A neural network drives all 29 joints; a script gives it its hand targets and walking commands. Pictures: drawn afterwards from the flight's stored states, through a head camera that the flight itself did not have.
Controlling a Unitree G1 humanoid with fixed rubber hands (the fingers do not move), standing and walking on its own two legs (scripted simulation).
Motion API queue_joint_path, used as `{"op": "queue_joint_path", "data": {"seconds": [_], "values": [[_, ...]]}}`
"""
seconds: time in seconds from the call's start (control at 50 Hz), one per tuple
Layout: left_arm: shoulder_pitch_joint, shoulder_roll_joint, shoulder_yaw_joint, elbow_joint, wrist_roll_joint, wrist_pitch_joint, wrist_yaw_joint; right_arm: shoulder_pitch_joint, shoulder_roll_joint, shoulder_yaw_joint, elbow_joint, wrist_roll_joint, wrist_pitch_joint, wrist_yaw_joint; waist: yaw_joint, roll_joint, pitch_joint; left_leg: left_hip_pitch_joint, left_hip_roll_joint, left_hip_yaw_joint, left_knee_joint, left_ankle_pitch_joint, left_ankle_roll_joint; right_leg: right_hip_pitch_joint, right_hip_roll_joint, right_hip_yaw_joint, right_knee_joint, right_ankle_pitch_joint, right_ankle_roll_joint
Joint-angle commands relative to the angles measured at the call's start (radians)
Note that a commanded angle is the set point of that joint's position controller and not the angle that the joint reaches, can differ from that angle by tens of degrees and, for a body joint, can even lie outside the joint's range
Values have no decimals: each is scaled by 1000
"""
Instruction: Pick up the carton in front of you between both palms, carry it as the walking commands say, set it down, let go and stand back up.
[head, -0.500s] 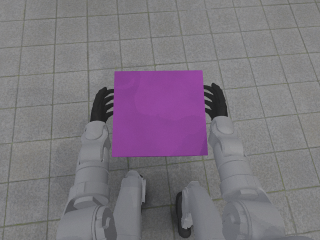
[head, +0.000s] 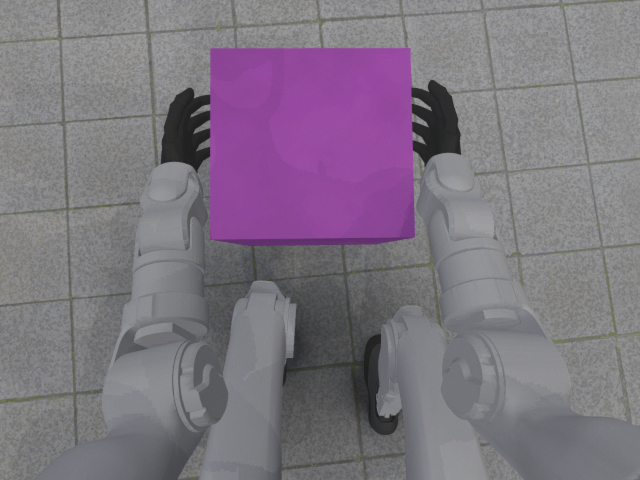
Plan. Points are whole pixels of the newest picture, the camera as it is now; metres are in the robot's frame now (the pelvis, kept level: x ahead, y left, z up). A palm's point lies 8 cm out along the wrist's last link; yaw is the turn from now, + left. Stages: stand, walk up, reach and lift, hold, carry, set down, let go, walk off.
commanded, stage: set down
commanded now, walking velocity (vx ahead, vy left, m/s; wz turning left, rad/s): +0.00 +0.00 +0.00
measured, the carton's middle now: (311, 168) +0.46 +0.09 -0.17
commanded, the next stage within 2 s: none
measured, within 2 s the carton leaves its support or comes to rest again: rests again in 1.78 s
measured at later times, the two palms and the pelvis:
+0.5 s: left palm (202, 173) +0.45 +0.26 -0.26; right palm (394, 155) +0.52 -0.03 -0.24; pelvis -0.03 +0.00 -0.11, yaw +0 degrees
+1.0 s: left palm (208, 171) +0.47 +0.26 -0.30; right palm (387, 166) +0.52 -0.04 -0.31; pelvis -0.02 -0.01 -0.15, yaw -1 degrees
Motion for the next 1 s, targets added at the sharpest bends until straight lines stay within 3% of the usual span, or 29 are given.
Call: {"op": "queue_joint_path", "data": {"seconds": [0.0, 0.2, 0.38, 0.5, 0.58, 0.66, 0.7, 0.76, 0.86, 0.98], "values": [[-571, -801, -495, -32, -116, -7, -153, -624, 822, 505, -5, 89, -17, 174, 71, 68, -1025, 876, -150, 59, -13, 328, -36, 94, 153, -50, -95, 181, 19], [-727, -745, -468, 2, -133, 9, -150, -781, 754, 448, 63, 90, 1, 192, 75, 73, -966, 773, -139, 58, 98, 245, -37, -86, 151, -74, 46, 99, 4], [-873, -663, -436, 44, -153, 9, -174, -900, 714, 426, 135, 114, 15, 196, 97, 64, -940, 641, -118, 91, 213, 213, -34, -115, 143, -76, 141, 75, -5], [-951, -609, -445, 50, -193, -8, -191, -989, 694, 479, 131, 171, 3, 194, 130, 45, -950, 598, -99, 110, 295, 265, -32, -88, 135, -73, 204, 112, 0], [-984, -624, -467, 46, -249, -25, -197, -1075, 698, 552, 62, 223, -15, 185, 143, 20, -1016, 613, -92, 116, 347, 341, -31, -32, 131, -76, 246, 169, 6], [-976, -661, -477, 51, -307, -15, -220, -1095, 727, 604, 6, 228, -19, 172, 138, -62, -1063, 552, -94, 108, 371, 403, -27, 80, 121, -75, 276, 264, 9], [-933, -658, -449, 106, -290, -9, -237, -1041, 743, 578, 60, 204, -13, 179, 126, -84, -956, 491, -96, 101, 377, 379, -21, 35, 118, -75, 278, 254, 10], [-894, -650, -406, 163, -245, -4, -255, -974, 746, 511, 125, 165, -6, 197, 114, -73, -821, 412, -97, 97, 380, 331, -15, -54, 120, -70, 272, 221, 8], [-886, -629, -368, 175, -213, -18, -255, -969, 737, 492, 139, 170, -16, 211, 139, -48, -782, 388, -96, 99, 392, 355, -9, -111, 126, -62, 281, 234, 5], [-895, -601, -336, 223, -223, -42, -247, -1031, 675, 511, 110, 191, -44, 198, 150, -88, -754, 346, -89, 89, 408, 349, -4, -85, 121, -48, 288, 238, 2]]}}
